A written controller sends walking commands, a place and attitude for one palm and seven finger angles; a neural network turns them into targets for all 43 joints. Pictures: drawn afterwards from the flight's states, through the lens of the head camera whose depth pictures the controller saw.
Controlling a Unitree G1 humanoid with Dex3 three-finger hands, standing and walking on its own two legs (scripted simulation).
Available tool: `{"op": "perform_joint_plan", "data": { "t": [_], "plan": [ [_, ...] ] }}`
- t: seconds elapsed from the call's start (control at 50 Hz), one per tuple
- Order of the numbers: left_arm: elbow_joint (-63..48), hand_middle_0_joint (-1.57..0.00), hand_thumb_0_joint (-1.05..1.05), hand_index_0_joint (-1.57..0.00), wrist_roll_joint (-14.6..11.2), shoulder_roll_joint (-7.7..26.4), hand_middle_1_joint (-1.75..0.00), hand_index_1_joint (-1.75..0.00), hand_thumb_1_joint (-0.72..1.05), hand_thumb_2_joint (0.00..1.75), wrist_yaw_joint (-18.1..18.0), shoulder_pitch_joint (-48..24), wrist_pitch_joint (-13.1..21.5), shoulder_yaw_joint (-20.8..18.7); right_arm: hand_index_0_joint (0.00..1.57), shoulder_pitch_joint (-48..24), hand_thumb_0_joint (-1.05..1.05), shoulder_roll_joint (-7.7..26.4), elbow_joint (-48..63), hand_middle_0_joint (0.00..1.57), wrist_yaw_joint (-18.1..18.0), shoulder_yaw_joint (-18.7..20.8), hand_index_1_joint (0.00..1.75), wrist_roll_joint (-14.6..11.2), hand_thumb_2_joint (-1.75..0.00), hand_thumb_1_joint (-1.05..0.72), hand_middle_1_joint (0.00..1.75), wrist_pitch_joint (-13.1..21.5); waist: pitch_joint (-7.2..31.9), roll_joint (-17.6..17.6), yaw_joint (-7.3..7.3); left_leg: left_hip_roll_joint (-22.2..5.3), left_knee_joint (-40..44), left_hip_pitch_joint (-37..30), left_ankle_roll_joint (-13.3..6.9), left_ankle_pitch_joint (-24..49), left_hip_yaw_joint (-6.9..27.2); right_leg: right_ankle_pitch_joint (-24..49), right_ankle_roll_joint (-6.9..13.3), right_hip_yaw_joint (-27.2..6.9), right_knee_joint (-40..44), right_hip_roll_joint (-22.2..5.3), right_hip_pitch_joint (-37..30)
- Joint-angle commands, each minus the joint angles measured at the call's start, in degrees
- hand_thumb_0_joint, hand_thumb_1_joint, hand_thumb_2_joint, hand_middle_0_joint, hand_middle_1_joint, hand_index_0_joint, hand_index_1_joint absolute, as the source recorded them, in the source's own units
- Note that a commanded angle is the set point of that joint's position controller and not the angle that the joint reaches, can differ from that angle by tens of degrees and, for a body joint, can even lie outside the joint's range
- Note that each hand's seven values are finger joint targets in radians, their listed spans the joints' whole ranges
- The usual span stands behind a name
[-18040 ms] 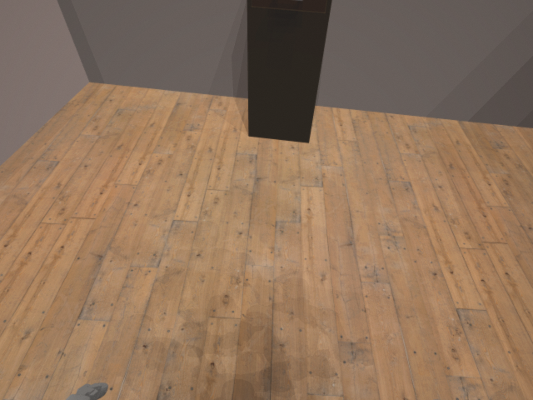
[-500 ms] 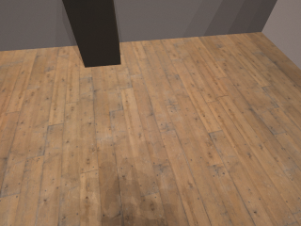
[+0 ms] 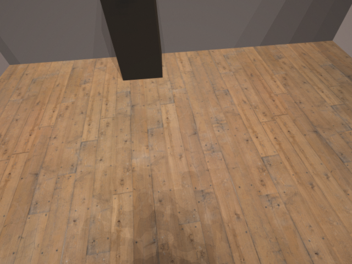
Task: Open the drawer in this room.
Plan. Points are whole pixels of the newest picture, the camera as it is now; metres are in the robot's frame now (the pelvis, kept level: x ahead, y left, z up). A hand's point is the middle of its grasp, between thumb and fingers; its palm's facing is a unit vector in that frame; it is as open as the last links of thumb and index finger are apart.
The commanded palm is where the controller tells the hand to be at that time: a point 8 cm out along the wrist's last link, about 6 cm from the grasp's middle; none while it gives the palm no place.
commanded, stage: turn or walk to find it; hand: left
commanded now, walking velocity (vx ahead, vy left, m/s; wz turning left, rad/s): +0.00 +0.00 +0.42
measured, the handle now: out of the picture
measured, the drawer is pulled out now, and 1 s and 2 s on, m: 0.00 0.00 0.00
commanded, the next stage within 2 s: stand and wait in 0.78 s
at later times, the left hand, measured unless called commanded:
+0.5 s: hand out of the picture -0.06 +0.25 -0.18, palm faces +0.26 -0.94 -0.23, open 7.4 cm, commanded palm none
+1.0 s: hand out of the picture -0.04 +0.19 -0.14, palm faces +0.36 -0.89 -0.29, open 7.4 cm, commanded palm none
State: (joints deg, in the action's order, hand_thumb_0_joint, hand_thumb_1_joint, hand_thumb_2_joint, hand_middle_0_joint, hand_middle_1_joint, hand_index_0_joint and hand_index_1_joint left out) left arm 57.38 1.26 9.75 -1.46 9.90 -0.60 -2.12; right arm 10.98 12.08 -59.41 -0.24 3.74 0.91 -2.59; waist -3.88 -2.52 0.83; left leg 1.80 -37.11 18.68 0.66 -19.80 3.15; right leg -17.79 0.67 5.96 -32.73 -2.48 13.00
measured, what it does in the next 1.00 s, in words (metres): steps on the spot, turning left: left foot, then right foot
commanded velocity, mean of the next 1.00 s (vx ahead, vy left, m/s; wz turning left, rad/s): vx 0.01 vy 0.00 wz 0.32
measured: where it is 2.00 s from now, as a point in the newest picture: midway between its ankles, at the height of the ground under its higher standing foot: outside the picture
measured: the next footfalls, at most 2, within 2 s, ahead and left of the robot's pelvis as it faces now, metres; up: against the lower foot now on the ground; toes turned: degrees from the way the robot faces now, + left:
left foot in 0.42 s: -0.05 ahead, +0.15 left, +0.00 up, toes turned +16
right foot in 0.88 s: +0.02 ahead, -0.08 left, +0.00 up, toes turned +16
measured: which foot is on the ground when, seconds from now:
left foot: up 0.00-0.40, down 0.42-0.90, up 0.92-1.00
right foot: down 0.00-0.42, up 0.44-0.86, down 0.88-1.00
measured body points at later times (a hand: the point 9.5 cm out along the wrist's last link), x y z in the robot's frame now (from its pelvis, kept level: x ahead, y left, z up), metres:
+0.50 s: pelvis -0.04 +0.03 +0.00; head -0.02 +0.07 +0.44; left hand -0.07 +0.29 -0.17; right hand +0.08 -0.19 -0.14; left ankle -0.08 +0.13 -0.73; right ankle -0.02 -0.09 -0.70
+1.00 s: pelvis -0.05 -0.02 +0.00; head -0.02 -0.05 +0.45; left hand -0.05 +0.24 -0.12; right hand +0.07 -0.24 -0.17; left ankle -0.11 +0.12 -0.68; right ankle -0.02 -0.09 -0.73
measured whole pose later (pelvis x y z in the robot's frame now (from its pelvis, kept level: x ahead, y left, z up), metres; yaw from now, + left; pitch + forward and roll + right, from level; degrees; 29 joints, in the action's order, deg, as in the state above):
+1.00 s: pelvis -0.05 -0.02 +0.00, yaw +22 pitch -1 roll +3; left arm 54.6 1.1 9.1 -1.3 10.0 -0.1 -1.3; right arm 12.8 13.1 -58.4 -0.2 4.1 1.2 -3.5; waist -3.5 -3.0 1.1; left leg 2.5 -50.6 21.8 1.1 -26.9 3.6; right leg -17.4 3.3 5.5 -32.3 -2.4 13.9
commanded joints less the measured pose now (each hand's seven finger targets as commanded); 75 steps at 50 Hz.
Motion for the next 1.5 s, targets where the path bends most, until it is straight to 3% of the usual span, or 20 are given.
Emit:
{"op": "perform_joint_plan", "data": {
  "t": [0.0,0.06,0.28,0.36,0.38,0.4,0.42,0.56,0.74,0.82,0.84,0.88,0.9,0.92,1.0,1.1,1.26,1.42,1.44,1.48],
  "plan": [
    [-3.9,-0.20,0.00,-0.20,-0.2,12.0,-0.30,-0.30,0.90,0.90,-0.9,2.4,0.7,-3.1,0.20,-2.2,0.00,6.0,5.1,0.20,0.3,2.2,0.30,0.3,-0.90,-0.90,0.30,-0.6,-1.4,13.3,-1.92,-2.0,-28.5,11.8,0.3,-7.6,2.5,1.6,8.0,-17.2,20.7,-20.5,2.7],
    [-5.9,-0.20,0.00,-0.20,-0.2,9.6,-0.30,-0.30,0.90,0.90,-0.7,-1.1,1.1,-2.3,0.20,2.4,0.00,4.8,3.2,0.20,1.0,2.1,0.30,0.4,-0.90,-0.90,0.30,-0.9,-1.1,9.9,0.57,-3.1,-33.0,11.3,1.6,-1.2,-0.2,5.1,5.1,-7.8,18.2,-15.8,2.4],
    [-3.9,-0.20,0.00,-0.20,0.6,13.8,-0.30,-0.30,0.90,0.90,-0.5,6.5,0.8,-3.6,0.20,-2.7,0.00,3.1,5.6,0.20,0.9,0.5,0.30,-0.5,-0.90,-0.90,0.30,0.5,5.0,13.1,-4.37,-4.0,-8.3,5.4,2.7,-8.0,-6.6,21.8,8.3,-4.8,11.3,-19.2,-9.0],
    [-3.6,-0.20,0.00,-0.20,-0.2,13.6,-0.30,-0.30,0.90,0.90,-0.3,4.5,0.2,-3.6,0.20,3.2,0.00,4.3,4.4,0.20,0.7,0.5,0.30,-0.5,-0.90,-0.90,0.30,1.6,8.4,9.7,-0.56,-3.4,11.9,-8.3,1.7,6.7,-8.0,22.0,2.9,0.4,1.6,-16.8,-4.2],
    [-4.4,-0.20,0.00,-0.20,-0.7,11.2,-0.30,-0.30,0.90,0.90,-0.2,4.8,-0.2,-3.2,0.20,5.3,0.00,7.6,4.0,0.20,0.7,1.1,0.30,-0.3,-0.90,-0.90,0.30,2.2,9.4,0.3,0.71,-9.2,17.2,-15.6,-0.5,13.5,-0.2,12.5,-0.5,3.4,-6.6,-12.7,3.7],
    [-6.6,-0.20,0.00,-0.20,-0.8,7.1,-0.30,-0.30,0.90,0.90,0.2,3.1,-0.6,-2.1,0.20,7.2,0.00,13.1,4.3,0.20,0.3,2.5,0.30,0.1,-0.90,-0.90,0.30,2.4,7.0,-16.6,1.94,-22.7,19.5,-19.3,-6.2,32.0,17.2,-14.2,-4.7,4.7,-17.6,-5.2,18.6],
    [-7.3,-0.20,0.00,-0.20,-0.3,7.6,-0.30,-0.30,0.90,0.90,-0.1,-0.3,-1.3,-1.7,0.20,8.5,0.00,14.7,3.7,0.20,0.0,2.7,0.30,0.2,-0.90,-0.90,0.30,1.6,6.5,-13.0,3.08,-26.1,19.4,-14.9,-10.6,34.9,16.5,-18.6,-4.2,-0.4,-24.3,-4.7,17.6],
    [-4.0,-0.20,0.00,-0.20,-0.5,8.2,-0.30,-0.30,0.90,0.90,0.9,0.6,-1.2,-2.2,0.20,1.2,0.00,9.8,5.6,0.20,-1.1,1.1,0.30,0.1,-0.90,-0.90,0.30,2.6,4.3,-5.2,-0.53,-15.1,17.8,-14.1,-8.6,35.9,6.1,-4.6,-5.4,-4.1,-30.7,-3.5,18.3],
    [-6.9,-0.20,0.00,-0.20,-0.9,7.3,-0.30,-0.30,0.90,0.90,0.3,-3.2,-1.2,-1.6,0.20,3.0,0.00,10.3,6.3,0.20,-0.7,1.9,0.30,0.6,-0.90,-0.90,0.30,1.8,4.0,-6.7,1.07,-15.5,16.7,-11.8,-10.5,31.6,13.2,-8.4,-5.4,-4.3,-15.9,-1.5,12.6],
    [-4.9,-0.20,0.00,-0.20,-1.1,6.7,-0.30,-0.30,0.90,0.90,0.2,3.5,-0.2,-1.5,0.20,0.0,0.00,9.7,6.8,0.20,-0.6,1.8,0.30,0.4,-0.90,-0.90,0.30,1.6,6.8,-5.5,-2.01,-12.3,12.5,-6.0,-8.0,26.4,12.2,1.0,-4.3,-2.3,1.7,0.4,-0.7],
    [-4.2,-0.20,0.00,-0.20,-0.9,7.7,-0.30,-0.30,0.90,0.90,0.1,5.6,0.3,-1.6,0.20,0.1,0.00,8.5,6.7,0.20,-0.5,1.6,0.30,0.0,-0.90,-0.90,0.30,1.7,7.6,-2.6,-2.86,-10.0,9.8,-2.6,-5.7,21.1,10.7,7.2,-4.0,-2.8,8.9,-0.5,-6.7],
    [-3.9,-0.20,0.00,-0.20,0.2,15.0,-0.30,-0.30,0.90,0.90,-0.5,7.1,1.6,-2.6,0.20,0.9,0.00,2.4,8.0,0.20,-0.2,0.4,0.30,-0.6,-0.90,-0.90,0.30,1.8,7.3,19.7,-3.26,1.1,-6.2,11.7,0.8,-9.5,-0.3,17.1,4.5,-24.4,15.6,-20.7,-14.1],
    [-4.7,-0.20,0.00,-0.20,-0.1,15.2,-0.30,-0.30,0.90,0.90,-0.4,6.8,1.3,-2.3,0.20,-0.7,0.00,5.2,8.2,0.20,-0.4,1.0,0.30,-0.4,-0.90,-0.90,0.30,1.0,5.8,14.9,-4.01,-0.5,-14.0,8.3,0.6,-14.3,1.8,17.7,9.2,-24.3,16.9,-23.9,-5.5],
    [-5.0,-0.20,0.00,-0.20,-0.3,13.2,-0.30,-0.30,0.90,0.90,-0.6,3.9,1.6,-2.5,0.20,0.5,0.00,5.2,6.9,0.20,-0.5,1.3,0.30,0.1,-0.90,-0.90,0.30,0.3,4.0,16.4,-2.28,-1.6,-18.5,8.4,0.4,-11.9,3.9,15.2,9.5,-22.4,17.9,-20.7,-2.5],
    [-4.8,-0.20,0.00,-0.20,-0.5,8.9,-0.30,-0.30,0.90,0.90,-0.2,0.8,1.9,-1.1,0.20,4.8,0.00,3.5,2.4,0.20,0.2,0.9,0.30,0.2,-0.90,-0.90,0.30,-0.1,1.4,8.9,0.12,-2.7,-23.8,6.4,1.3,-1.9,0.3,11.6,6.2,-11.6,17.7,-12.9,-0.7],
    [-0.7,-0.20,0.00,-0.20,-0.1,7.6,-0.30,-0.30,0.90,0.90,0.4,8.9,3.1,-1.3,0.20,2.6,0.00,3.8,2.1,0.20,0.9,0.9,0.30,1.1,-0.90,-0.90,0.30,1.1,-0.9,11.8,-2.79,-5.8,-18.8,10.3,2.0,1.3,-3.1,-10.1,5.9,-17.0,24.7,-13.1,-4.6],
    [4.8,-0.20,0.00,-0.20,0.4,8.3,-0.30,-0.30,0.90,0.90,0.8,17.1,3.9,-2.0,0.20,-3.9,0.00,1.8,3.2,0.20,1.2,0.1,0.30,0.6,-0.90,-0.90,0.30,3.3,0.7,8.6,-5.70,-6.6,-6.2,11.3,1.5,-2.9,-6.1,-7.7,9.5,-20.7,24.8,-14.4,-12.3],
    [7.3,-0.20,0.00,-0.20,-0.3,6.7,-0.30,-0.30,0.90,0.90,1.2,13.9,3.5,-1.9,0.20,2.4,0.00,0.3,0.9,0.20,0.5,-0.4,0.30,-0.1,-0.90,-0.90,0.30,5.0,0.9,7.4,-0.56,-4.4,11.7,-11.6,0.5,5.8,-10.8,-7.4,6.4,-12.7,18.7,-9.7,2.7],
    [7.1,-0.20,0.00,-0.20,-0.4,5.4,-0.30,-0.30,0.90,0.90,1.3,13.0,3.4,-1.6,0.20,5.9,0.00,2.0,-0.4,0.20,0.1,0.0,0.30,-0.2,-0.90,-0.90,0.30,5.4,1.4,2.2,1.20,-5.8,13.7,-20.5,0.2,4.4,-9.2,-8.2,4.8,-10.6,13.8,-7.3,10.0],
    [4.2,-0.20,0.00,-0.20,-0.4,0.8,-0.30,-0.30,0.90,0.90,1.9,10.3,3.3,-0.5,0.20,17.1,0.00,9.9,-3.1,0.20,-0.8,2.2,0.30,0.5,-0.90,-0.90,0.30,5.5,0.7,-17.5,6.03,-25.1,27.1,-28.9,-6.9,-20.5,16.5,-13.4,0.5,1.0,-11.7,1.6,27.0]
  ]
}}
